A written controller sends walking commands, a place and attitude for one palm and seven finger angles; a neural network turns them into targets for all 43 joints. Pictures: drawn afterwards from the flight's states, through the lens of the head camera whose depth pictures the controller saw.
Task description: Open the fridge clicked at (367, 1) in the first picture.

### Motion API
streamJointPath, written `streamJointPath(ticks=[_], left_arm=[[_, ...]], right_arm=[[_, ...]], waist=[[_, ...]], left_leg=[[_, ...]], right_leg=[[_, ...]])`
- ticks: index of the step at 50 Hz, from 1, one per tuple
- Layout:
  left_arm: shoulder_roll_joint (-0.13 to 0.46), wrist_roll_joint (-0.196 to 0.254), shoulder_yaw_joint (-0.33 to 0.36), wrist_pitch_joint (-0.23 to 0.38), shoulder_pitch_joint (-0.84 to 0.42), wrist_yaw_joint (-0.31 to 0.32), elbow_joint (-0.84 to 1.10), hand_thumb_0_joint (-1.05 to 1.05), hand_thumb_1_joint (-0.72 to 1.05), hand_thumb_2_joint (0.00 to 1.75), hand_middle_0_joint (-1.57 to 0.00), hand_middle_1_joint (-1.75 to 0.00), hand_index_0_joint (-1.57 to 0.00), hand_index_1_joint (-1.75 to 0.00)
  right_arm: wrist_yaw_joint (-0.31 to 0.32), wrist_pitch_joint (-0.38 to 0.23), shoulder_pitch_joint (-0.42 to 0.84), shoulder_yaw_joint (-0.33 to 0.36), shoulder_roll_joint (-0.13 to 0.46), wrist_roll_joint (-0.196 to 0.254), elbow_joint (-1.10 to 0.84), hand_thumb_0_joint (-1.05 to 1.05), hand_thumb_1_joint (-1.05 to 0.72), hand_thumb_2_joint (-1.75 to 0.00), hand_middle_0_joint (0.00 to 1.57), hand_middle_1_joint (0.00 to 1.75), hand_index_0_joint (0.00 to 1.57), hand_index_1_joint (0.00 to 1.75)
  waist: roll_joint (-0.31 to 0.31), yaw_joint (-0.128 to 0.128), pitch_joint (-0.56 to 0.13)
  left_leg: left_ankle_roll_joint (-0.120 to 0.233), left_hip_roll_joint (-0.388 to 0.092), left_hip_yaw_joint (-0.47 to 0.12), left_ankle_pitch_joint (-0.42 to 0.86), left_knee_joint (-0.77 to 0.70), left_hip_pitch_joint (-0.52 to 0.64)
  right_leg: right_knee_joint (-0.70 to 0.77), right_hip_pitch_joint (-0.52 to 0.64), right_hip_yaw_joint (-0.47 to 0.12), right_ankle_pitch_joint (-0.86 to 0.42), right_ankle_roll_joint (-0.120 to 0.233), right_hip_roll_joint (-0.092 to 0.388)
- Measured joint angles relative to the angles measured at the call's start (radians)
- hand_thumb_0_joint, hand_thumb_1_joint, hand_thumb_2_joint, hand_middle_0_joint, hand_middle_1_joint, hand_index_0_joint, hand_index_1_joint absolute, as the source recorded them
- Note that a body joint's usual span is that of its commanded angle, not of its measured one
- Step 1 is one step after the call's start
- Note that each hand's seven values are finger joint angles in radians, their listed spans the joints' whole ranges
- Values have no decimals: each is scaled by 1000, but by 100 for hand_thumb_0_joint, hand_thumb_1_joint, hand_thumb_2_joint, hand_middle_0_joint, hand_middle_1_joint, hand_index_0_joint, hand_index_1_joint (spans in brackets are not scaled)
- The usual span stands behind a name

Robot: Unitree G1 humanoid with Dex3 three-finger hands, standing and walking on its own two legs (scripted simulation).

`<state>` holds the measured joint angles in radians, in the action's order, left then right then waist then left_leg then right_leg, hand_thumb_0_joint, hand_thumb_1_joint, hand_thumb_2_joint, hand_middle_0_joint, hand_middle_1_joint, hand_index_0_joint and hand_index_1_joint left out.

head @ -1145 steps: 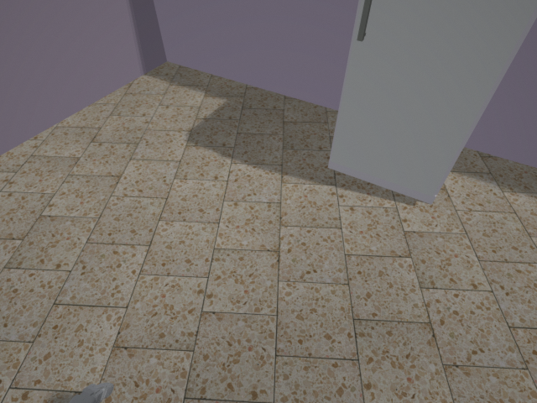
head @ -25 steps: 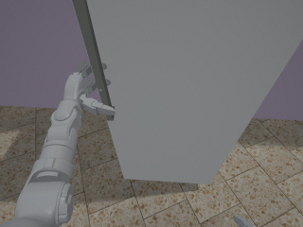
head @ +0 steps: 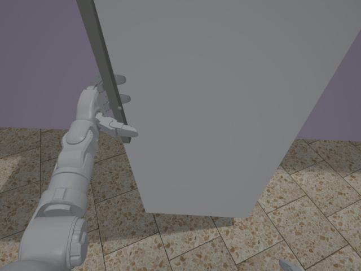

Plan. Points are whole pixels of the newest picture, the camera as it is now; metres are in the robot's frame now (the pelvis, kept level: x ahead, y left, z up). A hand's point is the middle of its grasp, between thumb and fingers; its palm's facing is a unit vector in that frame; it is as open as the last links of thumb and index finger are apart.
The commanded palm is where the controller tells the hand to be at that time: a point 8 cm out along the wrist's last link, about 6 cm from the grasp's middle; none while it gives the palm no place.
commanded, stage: slide the fingers in behind the handle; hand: left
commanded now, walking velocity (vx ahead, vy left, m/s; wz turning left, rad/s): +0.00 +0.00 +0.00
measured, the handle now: (111, 77) +0.49 +0.16 +0.19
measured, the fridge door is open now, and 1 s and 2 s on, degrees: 0 0 0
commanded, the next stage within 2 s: grip the handle and tug to test in 0.36 s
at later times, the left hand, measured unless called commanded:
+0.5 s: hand (121, 106) +0.44 +0.14 +0.15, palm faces -0.05 -1.00 +0.00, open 14.0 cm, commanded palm +0.41 +0.19 +0.15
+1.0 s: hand (119, 107) +0.43 +0.14 +0.15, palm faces -0.03 -1.00 +0.00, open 8.1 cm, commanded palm +0.40 +0.19 +0.15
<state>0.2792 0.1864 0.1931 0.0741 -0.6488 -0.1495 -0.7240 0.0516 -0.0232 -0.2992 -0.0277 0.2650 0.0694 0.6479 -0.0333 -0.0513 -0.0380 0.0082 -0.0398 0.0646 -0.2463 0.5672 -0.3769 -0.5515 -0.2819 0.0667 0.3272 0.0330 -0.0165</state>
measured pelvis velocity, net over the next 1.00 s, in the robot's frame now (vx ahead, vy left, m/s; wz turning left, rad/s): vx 0.01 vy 0.01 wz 0.00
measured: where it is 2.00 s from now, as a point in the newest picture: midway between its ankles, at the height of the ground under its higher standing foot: outside the picture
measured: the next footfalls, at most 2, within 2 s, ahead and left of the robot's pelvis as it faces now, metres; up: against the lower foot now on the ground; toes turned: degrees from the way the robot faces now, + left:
none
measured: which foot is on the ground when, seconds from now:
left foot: down 0.00-1.00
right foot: down 0.00-1.00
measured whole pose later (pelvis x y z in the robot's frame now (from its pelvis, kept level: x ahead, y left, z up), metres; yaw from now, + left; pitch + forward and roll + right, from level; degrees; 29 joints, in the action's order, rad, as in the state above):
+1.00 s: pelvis +0.01 +0.01 +0.00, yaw +0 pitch +3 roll -1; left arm 0.25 0.18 0.17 0.04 -0.62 -0.11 -0.65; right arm 0.04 -0.01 -0.29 -0.02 0.26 0.07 0.64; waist -0.04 -0.04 -0.05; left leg 0.02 -0.03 0.07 -0.26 0.57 -0.36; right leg -0.54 -0.26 0.06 0.33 0.02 -0.01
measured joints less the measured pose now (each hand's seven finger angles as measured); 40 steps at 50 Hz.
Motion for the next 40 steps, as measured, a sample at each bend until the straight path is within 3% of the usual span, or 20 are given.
streamJointPath(ticks=[11,27,33,40], left_arm=[[-10,2,-17,13,-14,8,-13,-1,-50,30,-30,-120,-28,-120],[-8,-6,-5,22,-35,1,-45,-1,-48,31,-30,-121,-30,-120],[-17,-6,-12,18,-6,8,-2,-1,-35,36,-32,-122,-31,-122],[-24,-6,-12,-6,23,23,45,-1,-9,48,-35,-126,-33,-126]], right_arm=[[-1,-5,3,2,0,-1,10,1,-91,-90,21,30,20,30],[-5,-1,-1,-2,-4,-4,5,1,-91,-90,21,30,20,30],[-8,2,-9,3,-5,-4,4,1,-91,-90,21,30,20,30],[-11,4,-4,6,-7,-5,1,1,-91,-90,21,30,20,30]], waist=[[-3,8,-1],[0,-1,-6],[-1,3,-9],[-2,7,-13]], left_leg=[[1,4,-7,-1,4,-8],[7,6,1,-10,11,-17],[8,7,5,-14,11,-10],[9,7,9,-14,5,3]], right_leg=[[-2,-4,7,3,-1,3],[-7,-15,-3,7,-7,6],[-4,-8,-7,8,-9,7],[3,3,-11,6,-10,7]])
